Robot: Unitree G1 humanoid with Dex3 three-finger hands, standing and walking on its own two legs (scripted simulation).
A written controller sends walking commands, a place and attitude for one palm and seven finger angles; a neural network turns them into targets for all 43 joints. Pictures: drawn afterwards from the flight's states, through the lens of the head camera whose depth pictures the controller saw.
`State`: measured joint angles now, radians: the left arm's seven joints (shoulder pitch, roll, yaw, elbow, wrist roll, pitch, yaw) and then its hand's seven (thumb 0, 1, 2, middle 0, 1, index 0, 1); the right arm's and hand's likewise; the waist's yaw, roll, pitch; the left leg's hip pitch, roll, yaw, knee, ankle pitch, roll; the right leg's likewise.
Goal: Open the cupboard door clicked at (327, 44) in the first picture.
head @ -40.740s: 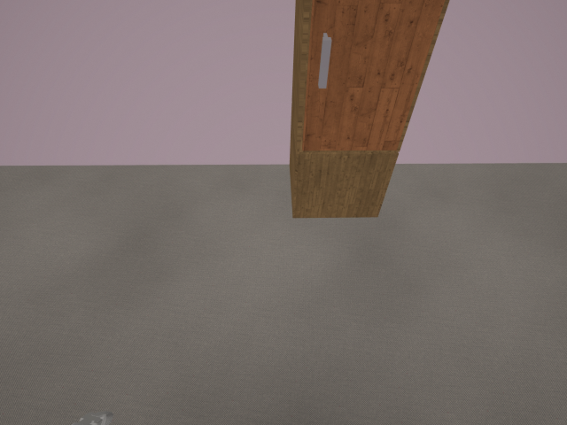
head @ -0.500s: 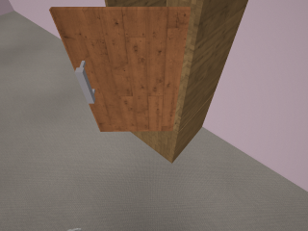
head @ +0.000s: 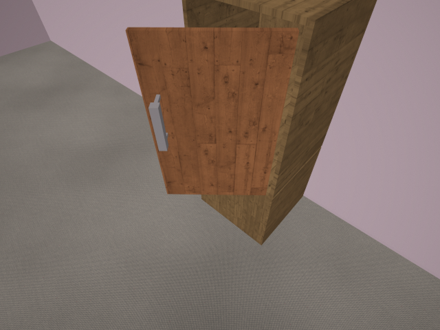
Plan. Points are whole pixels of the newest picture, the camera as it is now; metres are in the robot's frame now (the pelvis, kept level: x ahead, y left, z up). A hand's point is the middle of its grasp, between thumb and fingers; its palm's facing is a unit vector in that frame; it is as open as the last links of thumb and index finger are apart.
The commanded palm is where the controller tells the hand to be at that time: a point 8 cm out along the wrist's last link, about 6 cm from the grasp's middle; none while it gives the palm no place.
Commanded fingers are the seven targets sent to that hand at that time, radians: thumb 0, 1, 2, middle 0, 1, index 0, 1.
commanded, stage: come to a stop and stand still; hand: left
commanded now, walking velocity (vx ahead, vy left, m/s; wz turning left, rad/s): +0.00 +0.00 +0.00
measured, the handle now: (160, 123) +0.60 +0.22 +0.02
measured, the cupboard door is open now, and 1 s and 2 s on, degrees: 41 41 41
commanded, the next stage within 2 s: look again from close up in 0.16 s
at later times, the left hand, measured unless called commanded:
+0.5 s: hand out of the picture +0.03 +0.15 -0.16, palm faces -0.01 -0.98 -0.20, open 7.3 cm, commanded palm none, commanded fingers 0.00 0.90 0.90 -0.20 -0.30 -0.20 -0.30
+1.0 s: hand out of the picture +0.13 +0.14 -0.10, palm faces +0.23 -0.95 -0.20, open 7.3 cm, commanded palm +0.13 +0.19 -0.06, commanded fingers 0.00 0.76 0.84 -0.21 -0.39 -0.21 -0.39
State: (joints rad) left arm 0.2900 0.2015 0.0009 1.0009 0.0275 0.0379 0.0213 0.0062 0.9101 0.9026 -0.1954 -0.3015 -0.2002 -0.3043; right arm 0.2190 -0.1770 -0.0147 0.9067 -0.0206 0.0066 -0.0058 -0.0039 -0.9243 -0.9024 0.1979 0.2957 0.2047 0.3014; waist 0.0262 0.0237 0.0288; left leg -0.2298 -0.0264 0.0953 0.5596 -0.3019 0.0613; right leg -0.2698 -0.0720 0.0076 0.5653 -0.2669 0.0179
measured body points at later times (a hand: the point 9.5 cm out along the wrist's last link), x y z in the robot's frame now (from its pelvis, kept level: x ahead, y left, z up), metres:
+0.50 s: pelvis +0.02 -0.03 +0.01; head +0.03 -0.03 +0.46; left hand +0.03 +0.20 -0.15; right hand +0.02 -0.25 -0.15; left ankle +0.01 +0.08 -0.73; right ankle +0.03 -0.16 -0.73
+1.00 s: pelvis +0.03 -0.05 +0.01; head +0.04 -0.06 +0.46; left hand +0.12 +0.19 -0.09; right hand +0.07 -0.28 -0.14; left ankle +0.01 +0.08 -0.73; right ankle +0.03 -0.16 -0.73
